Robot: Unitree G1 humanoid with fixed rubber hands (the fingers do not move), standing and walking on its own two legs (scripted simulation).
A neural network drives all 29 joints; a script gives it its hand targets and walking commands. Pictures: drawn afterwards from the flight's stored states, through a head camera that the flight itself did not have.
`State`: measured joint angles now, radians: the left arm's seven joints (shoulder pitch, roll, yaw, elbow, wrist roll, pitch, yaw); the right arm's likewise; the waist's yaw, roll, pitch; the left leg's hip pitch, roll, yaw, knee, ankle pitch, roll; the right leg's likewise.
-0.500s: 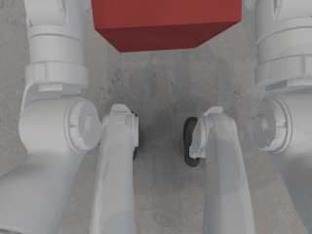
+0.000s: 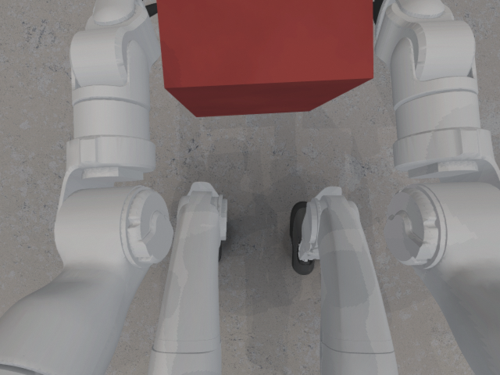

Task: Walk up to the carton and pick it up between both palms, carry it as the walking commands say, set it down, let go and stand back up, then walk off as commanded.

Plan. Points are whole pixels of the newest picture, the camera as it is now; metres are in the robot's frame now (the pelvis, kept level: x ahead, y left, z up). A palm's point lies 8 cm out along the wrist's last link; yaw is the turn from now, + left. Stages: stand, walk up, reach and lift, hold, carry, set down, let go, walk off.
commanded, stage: reach and lift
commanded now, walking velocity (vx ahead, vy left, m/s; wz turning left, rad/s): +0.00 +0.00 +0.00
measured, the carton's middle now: (255, 21) +0.56 +0.03 -0.10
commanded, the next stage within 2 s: none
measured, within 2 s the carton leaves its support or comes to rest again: neither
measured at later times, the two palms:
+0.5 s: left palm out of the picture +0.52 +0.16 +0.03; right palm out of the picture +0.53 -0.13 +0.03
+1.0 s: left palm out of the picture +0.49 +0.16 +0.10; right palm out of the picture +0.50 -0.13 +0.11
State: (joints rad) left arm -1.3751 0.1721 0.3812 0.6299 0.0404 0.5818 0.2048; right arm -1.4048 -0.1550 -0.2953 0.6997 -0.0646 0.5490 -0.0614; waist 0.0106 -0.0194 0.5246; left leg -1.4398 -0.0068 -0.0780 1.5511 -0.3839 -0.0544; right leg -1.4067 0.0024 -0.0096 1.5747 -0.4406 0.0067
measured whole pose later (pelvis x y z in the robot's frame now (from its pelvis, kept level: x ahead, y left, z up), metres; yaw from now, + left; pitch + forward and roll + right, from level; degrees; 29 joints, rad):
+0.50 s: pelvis +0.00 +0.00 +0.06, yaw +0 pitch +11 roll -1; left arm -1.25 0.11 0.37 0.57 0.05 0.58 0.22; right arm -1.27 -0.12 -0.32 0.65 -0.09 0.54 -0.03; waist 0.01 -0.02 0.52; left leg -1.19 -0.01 -0.08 1.33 -0.33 -0.06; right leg -1.16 0.00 -0.01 1.36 -0.38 0.00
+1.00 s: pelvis +0.00 +0.00 +0.11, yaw +1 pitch +5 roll -1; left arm -1.12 0.06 0.37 0.57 0.06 0.55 0.22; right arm -1.15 -0.09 -0.32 0.64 -0.11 0.52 -0.02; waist 0.01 -0.02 0.52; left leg -0.90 0.00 -0.08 1.05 -0.23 -0.05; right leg -0.87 0.00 -0.01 1.08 -0.28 0.00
